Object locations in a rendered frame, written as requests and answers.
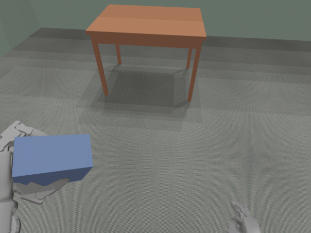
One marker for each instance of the sponge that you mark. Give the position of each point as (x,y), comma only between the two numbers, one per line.
(46,159)

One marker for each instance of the robot right hand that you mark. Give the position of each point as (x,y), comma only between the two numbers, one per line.
(248,224)

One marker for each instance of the table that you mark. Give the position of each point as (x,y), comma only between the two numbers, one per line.
(155,26)

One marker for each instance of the left robot forearm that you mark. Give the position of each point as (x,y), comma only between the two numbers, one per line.
(9,222)

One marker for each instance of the robot left hand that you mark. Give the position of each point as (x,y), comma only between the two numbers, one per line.
(31,192)

